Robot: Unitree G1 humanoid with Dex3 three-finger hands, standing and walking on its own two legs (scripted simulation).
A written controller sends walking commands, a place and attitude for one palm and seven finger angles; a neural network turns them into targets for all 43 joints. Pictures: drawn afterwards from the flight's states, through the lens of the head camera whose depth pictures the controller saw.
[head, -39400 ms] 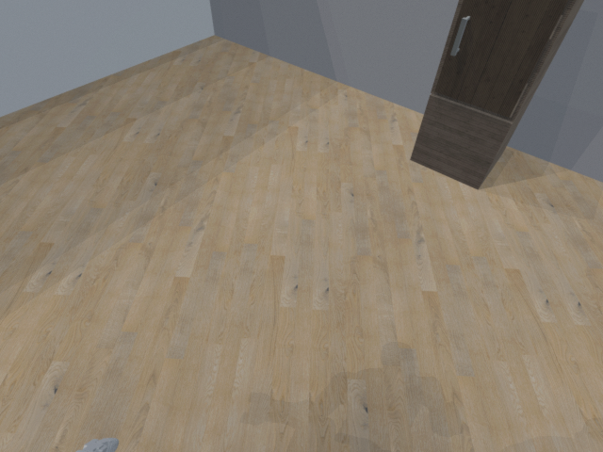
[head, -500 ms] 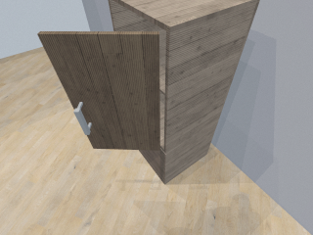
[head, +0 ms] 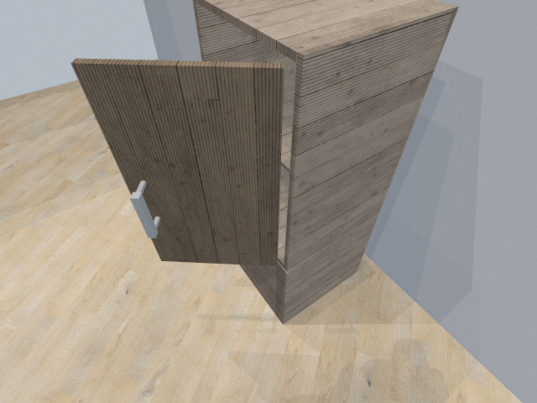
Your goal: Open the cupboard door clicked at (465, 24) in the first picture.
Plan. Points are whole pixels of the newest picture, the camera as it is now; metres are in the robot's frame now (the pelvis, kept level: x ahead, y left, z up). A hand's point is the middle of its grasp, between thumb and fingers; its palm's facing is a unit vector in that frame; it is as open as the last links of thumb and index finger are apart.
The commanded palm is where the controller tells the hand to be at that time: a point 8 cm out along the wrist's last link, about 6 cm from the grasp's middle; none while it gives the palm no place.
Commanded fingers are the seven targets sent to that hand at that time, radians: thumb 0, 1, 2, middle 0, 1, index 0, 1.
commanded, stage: look again from close up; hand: left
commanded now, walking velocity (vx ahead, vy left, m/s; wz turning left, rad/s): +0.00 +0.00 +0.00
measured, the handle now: (147, 210) +0.52 +0.32 -0.09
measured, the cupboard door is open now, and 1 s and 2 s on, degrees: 52 52 52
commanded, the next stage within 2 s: shuffle to correct the standing spot in 0.24 s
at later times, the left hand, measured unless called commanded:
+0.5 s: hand out of the picture +0.00 +0.18 -0.17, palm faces +0.05 -0.98 -0.21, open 7.3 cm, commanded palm none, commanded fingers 0.00 0.90 0.90 -0.20 -0.30 -0.20 -0.30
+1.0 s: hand out of the picture -0.01 +0.30 -0.18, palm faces +0.08 -0.97 -0.24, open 7.4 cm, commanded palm none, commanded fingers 0.00 0.90 0.90 -0.20 -0.30 -0.20 -0.30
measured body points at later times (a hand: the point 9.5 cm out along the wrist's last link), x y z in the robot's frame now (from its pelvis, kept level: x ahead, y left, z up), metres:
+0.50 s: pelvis +0.00 +0.01 +0.00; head +0.01 +0.00 +0.45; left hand +0.00 +0.24 -0.16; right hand -0.01 -0.20 -0.17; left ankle -0.04 +0.12 -0.74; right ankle +0.00 -0.05 -0.74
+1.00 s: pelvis -0.04 +0.10 -0.01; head -0.02 +0.10 +0.44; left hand -0.01 +0.35 -0.16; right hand +0.00 -0.13 -0.16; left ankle -0.01 +0.19 -0.74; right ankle -0.07 -0.01 -0.70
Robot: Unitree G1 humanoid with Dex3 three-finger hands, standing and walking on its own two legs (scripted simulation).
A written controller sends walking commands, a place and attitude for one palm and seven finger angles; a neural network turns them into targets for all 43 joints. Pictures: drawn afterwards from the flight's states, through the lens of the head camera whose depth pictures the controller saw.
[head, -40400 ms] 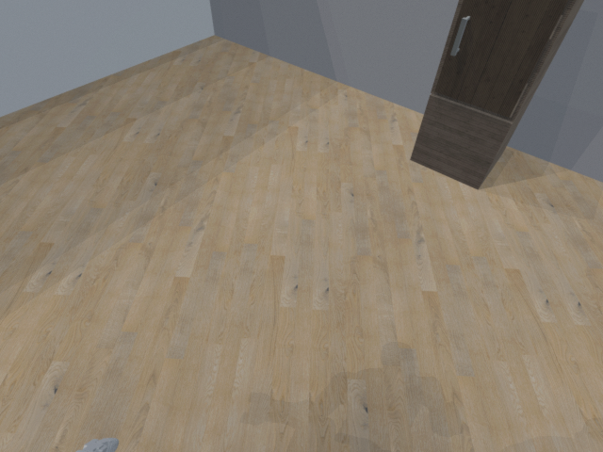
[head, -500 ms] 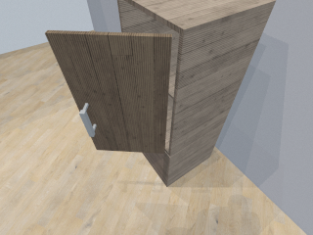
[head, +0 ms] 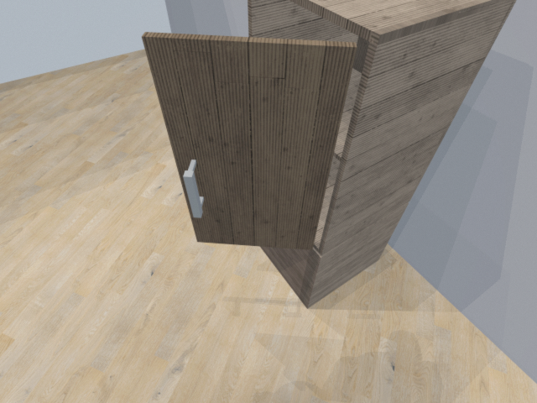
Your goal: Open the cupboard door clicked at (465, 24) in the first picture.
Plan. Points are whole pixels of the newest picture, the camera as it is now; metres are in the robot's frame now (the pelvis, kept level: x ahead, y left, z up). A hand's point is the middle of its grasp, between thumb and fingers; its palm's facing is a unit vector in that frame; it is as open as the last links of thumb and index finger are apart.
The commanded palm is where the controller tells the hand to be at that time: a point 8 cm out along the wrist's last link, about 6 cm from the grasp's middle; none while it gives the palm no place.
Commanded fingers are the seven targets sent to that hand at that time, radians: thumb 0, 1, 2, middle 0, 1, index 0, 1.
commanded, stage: come to a stop and stand still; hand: left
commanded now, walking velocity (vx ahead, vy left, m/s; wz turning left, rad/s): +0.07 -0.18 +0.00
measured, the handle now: (195, 189) +0.56 +0.21 -0.08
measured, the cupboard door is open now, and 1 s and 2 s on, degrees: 52 52 52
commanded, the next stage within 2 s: look again from close up in 0.78 s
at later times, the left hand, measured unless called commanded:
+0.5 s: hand out of the picture +0.00 +0.13 -0.17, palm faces +0.01 -0.99 -0.11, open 7.4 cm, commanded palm none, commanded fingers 0.00 0.90 0.90 -0.20 -0.30 -0.20 -0.30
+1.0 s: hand out of the picture +0.04 +0.18 -0.18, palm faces -0.02 -0.98 -0.20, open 7.4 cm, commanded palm none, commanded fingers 0.00 0.90 0.90 -0.20 -0.30 -0.20 -0.30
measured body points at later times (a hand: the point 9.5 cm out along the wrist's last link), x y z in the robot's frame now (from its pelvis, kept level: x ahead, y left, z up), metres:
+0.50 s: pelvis +0.02 -0.01 +0.01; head +0.03 +0.00 +0.45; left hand +0.00 +0.18 -0.16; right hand -0.01 -0.21 -0.16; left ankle +0.03 +0.09 -0.73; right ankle -0.04 -0.09 -0.73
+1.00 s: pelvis +0.01 +0.01 +0.00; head +0.01 +0.01 +0.45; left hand +0.04 +0.23 -0.16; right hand +0.03 -0.22 -0.16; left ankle +0.03 +0.10 -0.73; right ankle -0.04 -0.09 -0.73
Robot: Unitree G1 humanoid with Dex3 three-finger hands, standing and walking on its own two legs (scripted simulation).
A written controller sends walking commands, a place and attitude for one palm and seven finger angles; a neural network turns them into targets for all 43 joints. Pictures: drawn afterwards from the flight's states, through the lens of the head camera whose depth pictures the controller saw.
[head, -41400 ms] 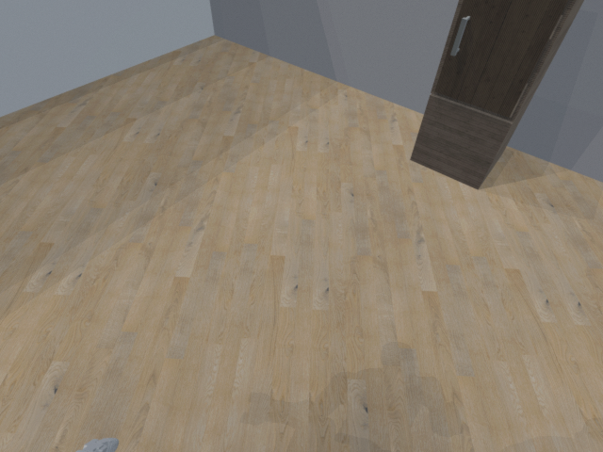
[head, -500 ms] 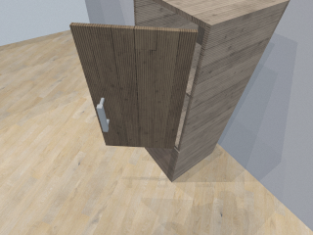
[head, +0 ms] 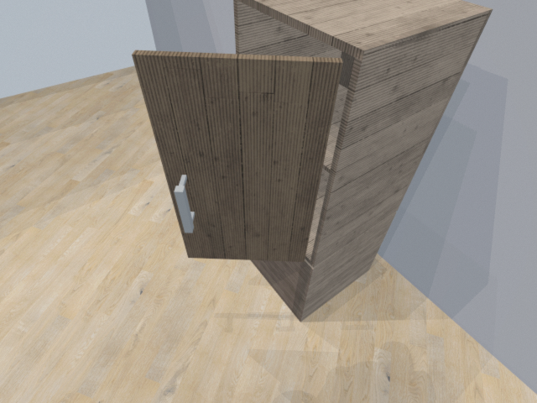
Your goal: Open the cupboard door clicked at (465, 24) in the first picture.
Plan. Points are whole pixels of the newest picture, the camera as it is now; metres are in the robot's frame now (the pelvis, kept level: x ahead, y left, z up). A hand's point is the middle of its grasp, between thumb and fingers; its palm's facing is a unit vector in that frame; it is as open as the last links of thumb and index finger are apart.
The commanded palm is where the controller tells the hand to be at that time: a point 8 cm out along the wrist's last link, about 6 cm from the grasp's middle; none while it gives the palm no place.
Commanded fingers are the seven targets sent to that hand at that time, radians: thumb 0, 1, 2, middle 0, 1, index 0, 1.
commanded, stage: look again from close up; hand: left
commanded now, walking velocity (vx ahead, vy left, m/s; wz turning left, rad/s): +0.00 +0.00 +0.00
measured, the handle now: (186, 204) +0.54 +0.22 -0.08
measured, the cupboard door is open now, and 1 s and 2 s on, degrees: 52 52 52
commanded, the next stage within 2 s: raise the hand with hooked fingers in 0.34 s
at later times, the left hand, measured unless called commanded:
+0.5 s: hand out of the picture +0.04 +0.20 -0.16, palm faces +0.11 -0.98 -0.19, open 7.4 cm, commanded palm +0.10 +0.24 -0.07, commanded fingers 0.00 0.81 0.86 -0.21 -0.36 -0.21 -0.36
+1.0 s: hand (131, 400) +0.15 +0.21 -0.07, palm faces +0.10 -0.99 -0.05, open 9.4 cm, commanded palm +0.14 +0.27 -0.07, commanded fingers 0.00 0.22 0.61 -0.25 -0.74 -0.25 -0.74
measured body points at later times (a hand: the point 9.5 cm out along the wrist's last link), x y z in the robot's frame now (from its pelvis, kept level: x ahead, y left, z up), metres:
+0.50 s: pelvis +0.00 +0.02 +0.00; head +0.02 +0.03 +0.45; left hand +0.03 +0.25 -0.14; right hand +0.04 -0.22 -0.14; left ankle +0.01 +0.09 -0.73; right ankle -0.05 -0.10 -0.73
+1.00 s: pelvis -0.04 -0.02 -0.11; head +0.02 +0.01 +0.34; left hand +0.14 +0.26 -0.07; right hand +0.19 -0.24 -0.16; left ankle +0.02 +0.09 -0.73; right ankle -0.03 -0.09 -0.73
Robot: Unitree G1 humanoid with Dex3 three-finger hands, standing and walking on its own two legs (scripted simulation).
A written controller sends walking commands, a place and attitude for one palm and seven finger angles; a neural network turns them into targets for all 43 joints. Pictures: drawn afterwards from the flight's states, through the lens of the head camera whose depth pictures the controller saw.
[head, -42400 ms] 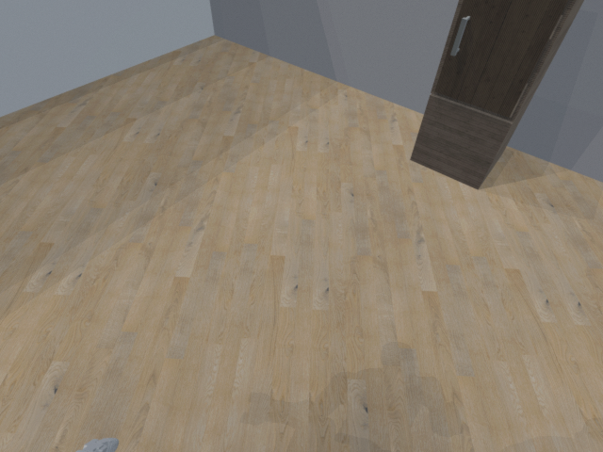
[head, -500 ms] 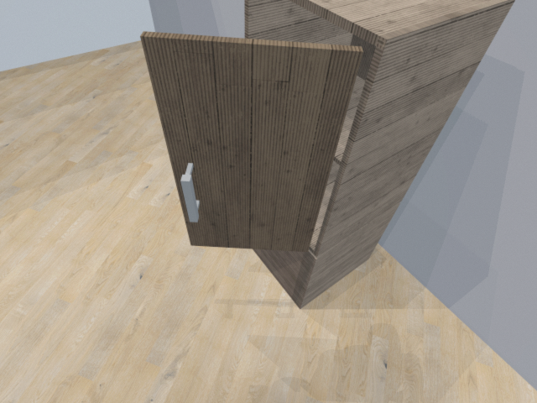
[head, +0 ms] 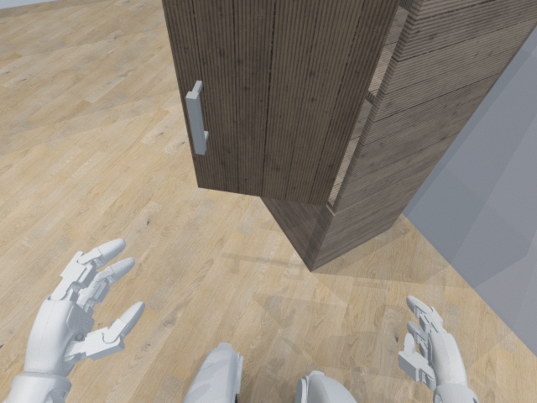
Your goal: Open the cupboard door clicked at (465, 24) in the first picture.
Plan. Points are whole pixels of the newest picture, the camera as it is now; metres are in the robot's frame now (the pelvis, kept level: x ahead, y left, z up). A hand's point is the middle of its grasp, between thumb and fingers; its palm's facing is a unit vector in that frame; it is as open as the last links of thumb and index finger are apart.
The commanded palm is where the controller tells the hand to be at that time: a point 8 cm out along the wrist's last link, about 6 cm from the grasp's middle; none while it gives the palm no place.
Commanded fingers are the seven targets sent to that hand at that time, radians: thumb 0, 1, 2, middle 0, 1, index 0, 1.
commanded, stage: raise the hand with hooked fingers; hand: left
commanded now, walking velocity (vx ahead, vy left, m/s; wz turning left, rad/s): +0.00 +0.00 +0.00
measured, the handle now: (199, 119) +0.59 +0.21 +0.03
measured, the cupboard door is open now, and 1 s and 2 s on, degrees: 52 52 52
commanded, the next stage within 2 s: move the hooked fingers beside the handle in 1.54 s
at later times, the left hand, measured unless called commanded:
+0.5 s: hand (100, 278) +0.26 +0.26 +0.03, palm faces -0.02 -1.00 -0.03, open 12.4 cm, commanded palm +0.24 +0.32 +0.04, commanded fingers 0.00 -0.36 0.36 -0.29 -1.11 -0.29 -1.11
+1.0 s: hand (74, 255) +0.28 +0.31 +0.04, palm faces -0.02 -1.00 -0.05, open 14.0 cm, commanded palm +0.27 +0.36 +0.04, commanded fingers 0.00 -0.50 0.30 -0.30 -1.20 -0.30 -1.20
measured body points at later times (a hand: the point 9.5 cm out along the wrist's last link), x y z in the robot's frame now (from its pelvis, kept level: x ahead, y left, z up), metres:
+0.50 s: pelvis +0.01 +0.04 +0.00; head +0.09 +0.06 +0.45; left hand +0.25 +0.32 +0.04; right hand +0.17 -0.23 -0.07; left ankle +0.06 +0.11 -0.62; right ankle +0.01 -0.07 -0.62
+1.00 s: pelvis +0.00 +0.05 +0.01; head +0.09 +0.08 +0.45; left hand +0.28 +0.36 +0.05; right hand +0.17 -0.20 -0.07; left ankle +0.06 +0.11 -0.62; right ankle +0.01 -0.07 -0.62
